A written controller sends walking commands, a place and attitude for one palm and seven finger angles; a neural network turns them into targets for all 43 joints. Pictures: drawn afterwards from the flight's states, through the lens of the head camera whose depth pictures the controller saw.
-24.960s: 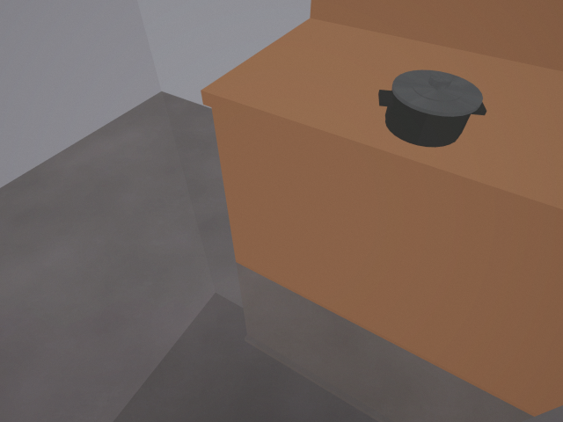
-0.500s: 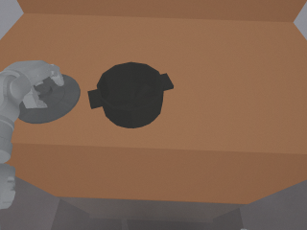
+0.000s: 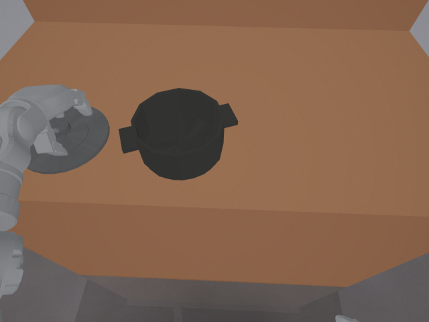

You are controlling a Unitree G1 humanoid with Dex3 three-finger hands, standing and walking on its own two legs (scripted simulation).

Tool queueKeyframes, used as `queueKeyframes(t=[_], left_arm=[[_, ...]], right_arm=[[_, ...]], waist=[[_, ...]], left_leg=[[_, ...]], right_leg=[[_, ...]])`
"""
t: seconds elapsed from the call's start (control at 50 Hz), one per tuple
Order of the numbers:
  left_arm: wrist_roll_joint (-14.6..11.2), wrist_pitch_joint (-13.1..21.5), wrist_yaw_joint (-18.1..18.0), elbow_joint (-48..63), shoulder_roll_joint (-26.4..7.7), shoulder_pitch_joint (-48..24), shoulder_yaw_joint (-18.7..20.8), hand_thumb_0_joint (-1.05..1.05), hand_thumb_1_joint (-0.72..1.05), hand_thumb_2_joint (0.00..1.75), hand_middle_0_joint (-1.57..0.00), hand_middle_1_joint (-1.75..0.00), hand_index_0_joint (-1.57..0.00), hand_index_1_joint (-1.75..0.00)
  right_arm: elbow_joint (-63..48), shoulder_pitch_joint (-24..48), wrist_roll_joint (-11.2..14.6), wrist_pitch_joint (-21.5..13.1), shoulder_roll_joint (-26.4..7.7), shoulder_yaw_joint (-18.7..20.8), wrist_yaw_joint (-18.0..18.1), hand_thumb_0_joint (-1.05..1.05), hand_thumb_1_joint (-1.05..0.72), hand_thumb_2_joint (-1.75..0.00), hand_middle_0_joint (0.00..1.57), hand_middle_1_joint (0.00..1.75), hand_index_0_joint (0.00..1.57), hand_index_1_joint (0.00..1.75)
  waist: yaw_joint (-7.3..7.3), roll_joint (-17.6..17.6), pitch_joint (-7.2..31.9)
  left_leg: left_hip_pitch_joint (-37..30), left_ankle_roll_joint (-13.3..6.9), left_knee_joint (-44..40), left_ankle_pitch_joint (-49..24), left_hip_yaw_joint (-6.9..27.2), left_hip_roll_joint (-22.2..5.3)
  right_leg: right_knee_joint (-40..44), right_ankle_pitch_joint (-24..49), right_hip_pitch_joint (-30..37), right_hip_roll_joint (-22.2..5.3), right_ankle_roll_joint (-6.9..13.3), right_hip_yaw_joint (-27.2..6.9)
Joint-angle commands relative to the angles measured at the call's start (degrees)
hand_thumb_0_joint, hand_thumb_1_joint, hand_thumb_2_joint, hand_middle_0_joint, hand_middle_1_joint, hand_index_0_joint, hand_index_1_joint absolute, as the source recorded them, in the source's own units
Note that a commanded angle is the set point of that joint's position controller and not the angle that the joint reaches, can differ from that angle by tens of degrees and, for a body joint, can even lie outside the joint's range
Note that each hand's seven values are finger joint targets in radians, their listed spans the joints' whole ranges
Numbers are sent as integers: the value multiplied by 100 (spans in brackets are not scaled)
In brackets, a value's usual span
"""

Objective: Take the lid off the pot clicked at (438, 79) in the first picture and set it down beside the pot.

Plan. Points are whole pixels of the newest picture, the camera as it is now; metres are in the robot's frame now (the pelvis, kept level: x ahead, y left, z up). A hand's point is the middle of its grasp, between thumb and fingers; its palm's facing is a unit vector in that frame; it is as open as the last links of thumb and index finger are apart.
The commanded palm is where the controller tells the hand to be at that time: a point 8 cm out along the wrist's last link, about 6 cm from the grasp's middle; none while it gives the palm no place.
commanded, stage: raise the empty hand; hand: left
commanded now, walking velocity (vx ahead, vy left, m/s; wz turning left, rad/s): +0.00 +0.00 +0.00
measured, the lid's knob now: (58, 128) +0.47 +0.31 +0.08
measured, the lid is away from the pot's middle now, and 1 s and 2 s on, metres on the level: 0.24 0.24 0.24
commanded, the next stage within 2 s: draw the hand back to the body in 1.16 s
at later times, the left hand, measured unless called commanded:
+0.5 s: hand (32, 108) +0.44 +0.30 +0.16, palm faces -0.32 -0.05 -0.95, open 11.1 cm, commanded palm +0.43 +0.30 +0.24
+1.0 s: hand (21, 73) +0.45 +0.29 +0.22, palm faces -0.23 -0.02 -0.97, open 11.1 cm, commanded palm +0.43 +0.29 +0.29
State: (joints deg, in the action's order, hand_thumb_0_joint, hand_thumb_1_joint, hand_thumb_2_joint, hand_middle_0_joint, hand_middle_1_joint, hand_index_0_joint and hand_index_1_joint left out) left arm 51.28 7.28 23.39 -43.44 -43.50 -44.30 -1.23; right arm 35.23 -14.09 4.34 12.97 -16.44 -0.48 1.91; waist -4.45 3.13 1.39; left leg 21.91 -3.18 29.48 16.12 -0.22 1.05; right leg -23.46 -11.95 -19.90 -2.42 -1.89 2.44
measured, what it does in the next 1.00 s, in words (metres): stands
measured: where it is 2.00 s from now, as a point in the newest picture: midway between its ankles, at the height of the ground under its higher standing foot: outside the picture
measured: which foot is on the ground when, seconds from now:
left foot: down 0.00-1.00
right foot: down 0.00-1.00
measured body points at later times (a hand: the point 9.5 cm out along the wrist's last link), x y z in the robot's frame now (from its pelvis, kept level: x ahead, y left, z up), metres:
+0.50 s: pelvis +0.00 +0.00 +0.00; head +0.06 -0.01 +0.45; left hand +0.45 +0.30 +0.22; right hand +0.09 -0.28 -0.12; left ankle -0.02 +0.08 -0.74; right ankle -0.01 -0.16 -0.74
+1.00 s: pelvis +0.00 +0.00 +0.00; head +0.05 -0.01 +0.45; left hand +0.46 +0.28 +0.28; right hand +0.09 -0.26 -0.12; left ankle -0.02 +0.08 -0.74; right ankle -0.01 -0.16 -0.74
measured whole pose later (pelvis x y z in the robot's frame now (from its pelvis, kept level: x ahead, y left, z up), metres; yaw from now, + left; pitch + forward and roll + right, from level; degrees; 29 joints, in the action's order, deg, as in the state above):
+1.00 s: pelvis +0.00 +0.00 +0.00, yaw +1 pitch +7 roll -1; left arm 51.3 -2.0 31.9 -38.9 -47.1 -56.4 -3.1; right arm 34.5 -14.1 4.7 11.7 -17.2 -1.1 0.4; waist -4.2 3.8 1.3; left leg 18.8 -3.4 25.6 14.1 0.0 2.0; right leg -20.4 -10.5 -16.9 -3.2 -1.9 2.6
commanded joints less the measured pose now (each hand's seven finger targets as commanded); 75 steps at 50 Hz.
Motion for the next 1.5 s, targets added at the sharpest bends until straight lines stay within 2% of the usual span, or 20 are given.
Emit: queueKeyframes(t=[0.0,0.16,0.32,0.4,0.44,0.5,0.6,0.68,0.74,0.78,0.82,0.88,0.96,1.04,1.1,1.18,1.24,1.3,1.34,1.48], left_arm=[[-81,-65,-194,660,-1945,-2492,758,0,-14,90,-48,-60,-48,-60],[-115,-178,18,849,-2375,-2580,989,0,-14,90,-48,-60,-48,-60],[-142,-214,176,1121,-2323,-2885,832,0,-14,90,-48,-60,-48,-60],[-113,-332,281,953,-2251,-2946,770,0,-14,90,-48,-60,-48,-60],[-106,-302,291,1491,-2446,-3341,840,0,-14,90,-48,-60,-48,-60],[-93,-406,364,1029,-2225,-3167,715,0,-14,90,-48,-60,-48,-60],[-62,-502,427,1430,-2111,-3574,552,0,-14,90,-48,-60,-48,-60],[-47,-666,504,711,-2125,-3413,571,0,-14,90,-48,-60,-48,-60],[3,-622,475,2019,-2336,-4261,594,0,-14,90,-48,-60,-48,-60],[34,-711,506,1508,-1984,-3937,414,0,-14,90,-48,-60,-48,-60],[-50,-797,540,904,-2305,-3464,701,0,-14,90,-48,-60,-48,-60],[22,-880,614,1464,-1849,-3952,280,0,-14,90,-48,-60,-48,-60],[77,-995,617,1281,-2288,-3922,650,0,-14,90,-48,-60,-48,-60],[98,-1058,629,1719,-2257,-4387,500,0,-14,90,-48,-60,-48,-60],[110,-1163,700,736,-1923,-3869,264,0,-14,90,-48,-60,-48,-60],[162,-1107,688,1285,-1947,-4533,151,0,-14,90,-48,-60,-48,-60],[200,-1065,638,1112,-2530,-4223,657,0,-14,90,-48,-60,-48,-60],[98,-1041,729,779,-2215,-3590,464,0,-14,90,-48,-60,-48,-60],[50,-970,691,1962,-2514,-3790,714,0,-14,90,-48,-60,-48,-60],[-160,-1040,773,2181,-2555,-2853,1044,0,-14,90,-48,-60,-48,-60]], right_arm=[[-512,-131,-14,-147,-892,291,95,0,-90,-90,20,30,20,30],[-587,-73,-2,-117,-959,312,66,0,-90,-90,20,30,20,30],[-573,-44,4,-132,-976,324,58,0,-90,-90,20,30,20,30],[-582,-34,7,-111,-953,310,43,0,-90,-90,20,30,20,30],[-639,-2,-10,-108,-953,312,18,0,-90,-90,20,30,20,30],[-579,-25,-3,-135,-941,300,24,0,-90,-90,20,30,20,30],[-615,26,-1,-164,-932,297,-19,0,-90,-90,20,30,20,30],[-576,-50,12,-167,-960,263,-21,0,-90,-90,20,30,20,30],[-747,48,-12,-209,-939,290,-60,0,-90,-90,20,30,20,30],[-661,33,-17,-246,-897,276,-45,0,-90,-90,20,30,20,30],[-605,-78,8,-262,-1016,282,-56,0,-90,-90,20,30,20,30],[-723,107,9,-268,-909,263,-80,0,-90,-90,20,30,20,30],[-698,20,-12,-305,-956,249,-66,0,-90,-90,20,30,20,30],[-743,10,-3,-349,-953,255,-75,0,-90,-90,20,30,20,30],[-665,-3,42,-353,-952,219,-28,0,-90,-90,20,30,20,30],[-702,71,39,-325,-937,225,-1,0,-90,-90,20,30,20,30],[-672,-115,-18,-374,-975,220,13,0,-90,-90,20,30,20,30],[-749,67,30,-339,-956,186,12,0,-90,-90,20,30,20,30],[-901,112,25,-328,-943,220,-53,0,-90,-90,20,30,20,30],[-1011,329,38,-313,-923,211,-63,0,-90,-90,20,30,20,30]], waist=[[-42,210,2033],[-1,-25,2210],[-61,471,2250],[-68,172,2172],[-42,456,2526],[-87,319,2170],[-75,464,2392],[-70,-52,2005],[11,601,2818],[-68,544,2451],[-10,149,2119],[-24,269,2238],[13,111,2227],[30,397,2544],[-19,-163,1923],[-74,111,2154],[15,162,2381],[60,-16,1980],[159,374,2636],[206,222,2204]], left_leg=[[-1354,-150,-156,-2752,200,94],[-1183,-207,-197,-2550,93,141],[-1520,-176,-193,-2959,176,127],[-1392,-184,-211,-2625,148,153],[-1638,-177,-225,-3049,224,152],[-1578,-158,-208,-2989,243,142],[-1823,-117,-262,-3130,325,138],[-1384,-113,-340,-2604,240,150],[-1984,-93,-371,-3288,368,150],[-2006,-72,-310,-3455,398,113],[-1629,-68,-351,-3078,319,106],[-1728,-74,-420,-3108,318,109],[-1667,-104,-409,-3052,296,133],[-1883,-76,-479,-3177,305,122],[-1431,-88,-519,-2490,182,125],[-1585,-110,-539,-2523,162,127],[-1615,-118,-495,-2727,176,143],[-1260,-106,-503,-2519,62,131],[-1706,-123,-477,-3175,169,100],[-1493,-146,-421,-3064,128,115]], right_leg=[[13,1561,627,488,434,177],[48,1855,1083,445,394,128],[114,1813,882,440,413,140],[132,1689,870,470,389,156],[110,1801,967,476,398,129],[148,1649,706,500,397,183],[165,1599,709,499,407,176],[192,1520,775,489,397,216],[153,1676,992,490,422,122],[181,1584,673,510,415,167],[230,1581,817,457,422,161],[201,1577,841,463,397,180],[234,1620,963,483,400,156],[239,1624,1061,478,404,119],[269,1428,918,468,390,183],[267,1504,987,450,401,153],[267,1578,1135,479,401,111],[200,1670,1162,413,379,147],[151,1853,1405,416,377,60],[136,1899,1366,376,348,88]])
